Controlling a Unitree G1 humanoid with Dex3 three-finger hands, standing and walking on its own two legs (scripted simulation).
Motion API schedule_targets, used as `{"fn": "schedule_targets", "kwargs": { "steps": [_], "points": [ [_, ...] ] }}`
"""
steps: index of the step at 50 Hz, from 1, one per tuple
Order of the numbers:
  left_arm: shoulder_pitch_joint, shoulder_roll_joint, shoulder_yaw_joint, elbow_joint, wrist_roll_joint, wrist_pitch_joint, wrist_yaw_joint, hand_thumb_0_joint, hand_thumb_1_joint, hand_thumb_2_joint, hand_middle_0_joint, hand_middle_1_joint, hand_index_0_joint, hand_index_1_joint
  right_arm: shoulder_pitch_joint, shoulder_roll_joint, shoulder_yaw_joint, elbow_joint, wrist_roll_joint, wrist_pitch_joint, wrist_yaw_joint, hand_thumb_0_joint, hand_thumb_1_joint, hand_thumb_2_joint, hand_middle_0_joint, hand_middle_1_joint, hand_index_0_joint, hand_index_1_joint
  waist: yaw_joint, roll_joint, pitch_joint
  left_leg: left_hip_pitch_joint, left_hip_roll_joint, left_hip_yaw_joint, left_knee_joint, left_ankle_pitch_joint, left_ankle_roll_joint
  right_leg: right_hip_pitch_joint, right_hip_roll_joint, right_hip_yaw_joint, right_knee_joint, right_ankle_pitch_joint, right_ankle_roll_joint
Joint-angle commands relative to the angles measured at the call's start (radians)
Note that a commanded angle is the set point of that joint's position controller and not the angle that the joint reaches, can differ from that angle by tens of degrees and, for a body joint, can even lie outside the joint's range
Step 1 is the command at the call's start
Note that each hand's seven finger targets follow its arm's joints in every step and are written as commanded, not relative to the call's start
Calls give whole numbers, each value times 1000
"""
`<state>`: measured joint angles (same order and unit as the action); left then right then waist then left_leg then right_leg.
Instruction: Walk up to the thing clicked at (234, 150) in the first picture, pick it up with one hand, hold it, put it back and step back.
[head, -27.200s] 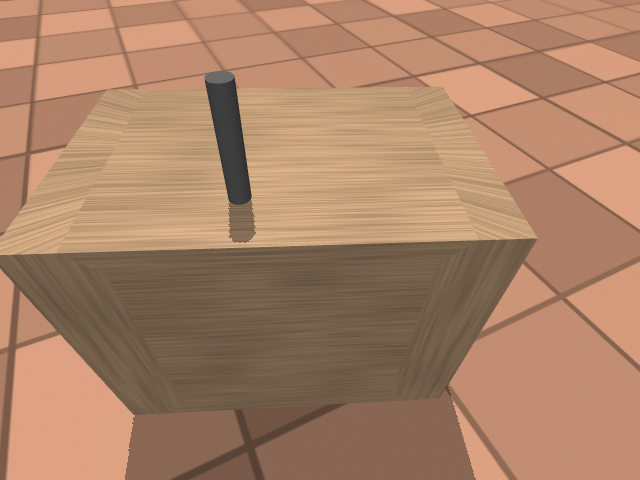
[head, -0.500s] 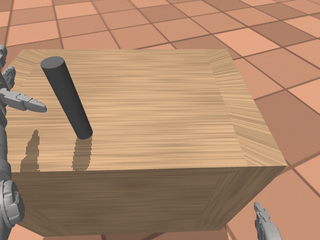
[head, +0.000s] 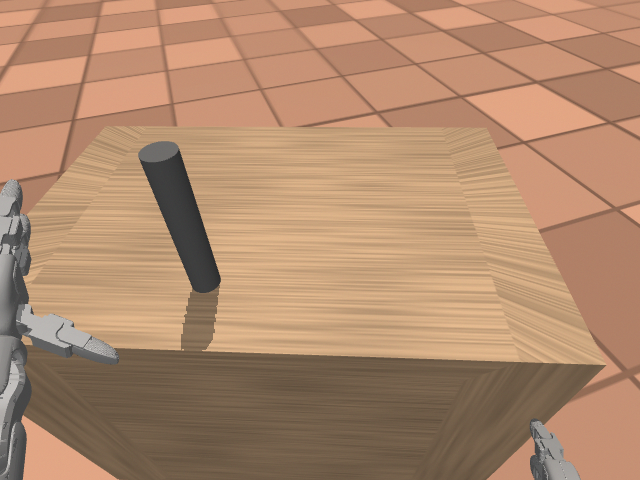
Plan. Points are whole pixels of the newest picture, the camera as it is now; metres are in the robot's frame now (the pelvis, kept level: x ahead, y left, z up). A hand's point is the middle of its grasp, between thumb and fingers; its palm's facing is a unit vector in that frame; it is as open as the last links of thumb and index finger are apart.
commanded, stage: sink last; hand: left
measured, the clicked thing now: (186, 226) +0.44 +0.21 +0.11
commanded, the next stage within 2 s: home in 0.62 s
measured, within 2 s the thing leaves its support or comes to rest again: neither
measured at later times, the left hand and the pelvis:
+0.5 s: hand (32, 458) +0.13 +0.23 +0.16, palm faces +0.41 -0.81 -0.42, open 17.4 cm; pelvis -0.04 -0.03 +0.00, yaw +2 degrees
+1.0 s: hand (66, 437) +0.17 +0.26 +0.08, palm faces +0.40 -0.84 -0.36, open 17.2 cm; pelvis -0.02 -0.02 +0.01, yaw +2 degrees
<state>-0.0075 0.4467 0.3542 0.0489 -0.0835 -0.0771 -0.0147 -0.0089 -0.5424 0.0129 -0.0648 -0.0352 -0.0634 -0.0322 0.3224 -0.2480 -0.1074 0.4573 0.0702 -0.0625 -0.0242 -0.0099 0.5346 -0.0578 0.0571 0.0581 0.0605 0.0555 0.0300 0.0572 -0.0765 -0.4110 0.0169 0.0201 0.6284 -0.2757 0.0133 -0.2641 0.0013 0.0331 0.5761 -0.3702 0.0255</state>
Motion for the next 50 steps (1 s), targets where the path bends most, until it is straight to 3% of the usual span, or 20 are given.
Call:
{"fn": "schedule_targets", "kwargs": {
  "steps": [1, 3, 4, 7, 10, 11, 13, 14, 19, 21, 22, 26, 27, 31, 36, 38, 42, 47, 48, 50],
  "points": [
    [9, 254, 158, -479, -17, -102, 47, 0, -517, 5, -52, -42, -59, -34, 1, -152, -92, -157, -4, -37, -24, 0, 558, -49, 54, 54, 53, 54, 11, 0, -154, 257, 7, 3, -78, 365, -4, -23, 25, -72, -59, 363, -23],
    [98, 177, 111, -488, -15, -106, 51, 0, -530, 5, -56, -45, -64, -38, -21, -125, -80, -142, -9, -27, -25, 0, 546, -52, 55, 54, 53, 54, 12, 4, -90, 236, 3, 8, -97, 305, -2, -40, 20, -65, -72, 316, -24],
    [100, 205, 139, -552, -15, -120, 55, 0, -532, 9, -57, -50, -64, -42, -27, -145, -108, -137, -12, -25, -30, 0, 541, -53, 55, 54, 54, 54, 8, 15, -99, 248, 1, 12, -97, 304, -2, -39, 16, -62, -74, 325, -22],
    [229, 124, 84, -618, -12, -134, 50, 0, -527, 6, -56, -51, -65, -41, -56, -69, -42, -124, -16, -24, -23, 0, 540, -52, 55, 54, 54, 54, 29, 51, -30, 213, -8, 19, -115, 225, -4, -49, 6, -59, -89, 251, -27],
    [385, 92, 71, -604, -9, -150, 54, 0, -517, 3, -57, -56, -69, -43, -93, -158, -118, -163, -21, -46, -37, 0, 539, -51, 56, 54, 54, 54, 12, 16, -11, 208, -12, 19, -128, 146, 1, -51, 5, -59, -111, 176, -29],
    [358, 101, 74, -705, -13, -165, 54, 0, -506, 3, -53, -56, -66, -41, -86, -105, -68, -138, -20, -49, -30, 0, 546, -49, 56, 54, 54, 54, 28, 48, 19, 193, -15, 22, -135, 105, 0, -69, 3, -57, -120, 137, -33],
    [439, 100, 83, -692, -8, -178, 57, 0, -499, 4, -51, -59, -66, -43, -81, -182, -144, -148, -25, -64, -42, 0, 550, -47, 56, 54, 54, 54, 11, 8, -1, 212, -13, 13, -143, 73, 3, -68, 6, -61, -124, 102, -33],
    [460, 91, 80, -713, -9, -188, 57, 0, -493, 3, -47, -53, -61, -38, -88, -158, -122, -158, -23, -73, -38, 0, 554, -45, 56, 54, 54, 54, 17, 5, 23, 200, -15, 15, -145, 52, 3, -74, 6, -63, -132, 79, -33],
    [404, 74, 77, -618, 1, -217, 62, 0, -511, 9, -50, -53, -60, -41, -68, -132, -116, -133, -31, -97, -51, 0, 542, -48, 56, 54, 54, 54, -20, -89, 91, 199, -19, 7, -164, -32, 15, -118, -5, -33, -179, -13, -18],
    [392, 74, 87, -576, 0, -233, 58, 0, -515, 19, -48, -54, -56, -46, -86, -87, -67, -136, -31, -109, -46, 0, 547, -47, 56, 54, 54, 54, 2, -110, 139, 178, -24, 7, -170, -80, 15, -140, -13, -12, -208, -105, -15],
    [386, 78, 87, -576, 3, -244, 58, 0, -515, 20, -49, -57, -57, -47, -77, -99, -82, -122, -36, -115, -49, 0, 543, -48, 56, 54, 54, 54, 2, -101, 136, 188, -26, 5, -171, -82, 14, -138, -15, -6, -215, -122, -15],
    [383, 122, 133, -584, 6, -281, 63, 0, -536, 26, -50, -48, -52, -45, -73, -141, -110, -161, -40, -142, -51, 0, 537, -51, 56, 54, 54, 54, 17, -87, 97, 213, -30, 4, -175, -23, 13, -82, -23, 0, -218, -54, -12],
    [375, 133, 143, -592, 6, -288, 63, 0, -537, 30, -48, -48, -49, -47, -82, -109, -77, -133, -39, -142, -44, 0, 540, -51, 56, 54, 54, 54, 37, -27, 113, 200, -32, 6, -180, -31, 6, -79, -28, 9, -222, -75, -18],
    [340, 174, 205, -555, 3, -307, 72, 0, -569, 40, -57, -50, -53, -54, -118, -138, -115, -121, -43, -156, -41, 0, 516, -58, 56, 53, 54, 53, 44, 8, 109, 202, -32, 4, -201, -45, 0, -56, -21, 1, -230, -90, -28],
    [351, 157, 218, -381, -2, -321, 69, 0, -597, 48, -68, -57, -61, -64, -127, -142, -113, -122, -36, -153, -37, 0, 486, -66, 56, 53, 54, 53, 46, -59, 125, 214, -26, 4, -228, -22, 1, -30, -8, -30, -229, -33, -25],
    [375, 127, 192, -332, -5, -320, 63, 0, -475, 101, -58, -66, -57, -66, -109, -117, -89, -88, -34, -149, -33, 0, 326, -226, 132, 185, 132, 185, 46, -69, 127, 218, -24, 4, -237, 1, 3, -25, -5, -41, -224, -3, -25],
    [342, 76, 114, -317, 3, -320, 56, 0, -481, 99, -57, -66, -57, -66, -134, -67, -20, -83, -30, -149, -29, 0, 6, -546, 140, 198, 140, 198, 43, -40, 83, 249, -21, 8, -240, 81, 6, -5, 1, -53, -198, 98, -28],
    [336, 25, 23, -313, 22, -306, 59, 0, -481, 101, -56, -69, -58, -67, -163, 16, 89, -43, -40, -143, -28, 0, -394, -665, 159, 232, 160, 232, 42, -19, 8, 292, -24, 6, -226, 171, 8, 36, -4, -56, -188, 199, -26],
    [343, 54, 41, -302, 27, -298, 65, 0, -473, 106, -57, -70, -59, -68, -145, -56, 27, -36, -46, -141, -36, 0, -474, -697, 165, 241, 165, 241, 24, 3, -20, 311, -21, 6, -224, 184, 5, 41, -1, -56, -183, 216, -28],
    [391, 34, 12, -286, 36, -275, 68, 0, -474, 105, -57, -69, -59, -67, -119, -105, -7, -23, -55, -133, -39, 0, -620, -743, 173, 254, 173, 254, 18, 29, -46, 337, -8, -4, -224, 220, -4, 49, 10, -67, -171, 243, -36]
  ]
}}
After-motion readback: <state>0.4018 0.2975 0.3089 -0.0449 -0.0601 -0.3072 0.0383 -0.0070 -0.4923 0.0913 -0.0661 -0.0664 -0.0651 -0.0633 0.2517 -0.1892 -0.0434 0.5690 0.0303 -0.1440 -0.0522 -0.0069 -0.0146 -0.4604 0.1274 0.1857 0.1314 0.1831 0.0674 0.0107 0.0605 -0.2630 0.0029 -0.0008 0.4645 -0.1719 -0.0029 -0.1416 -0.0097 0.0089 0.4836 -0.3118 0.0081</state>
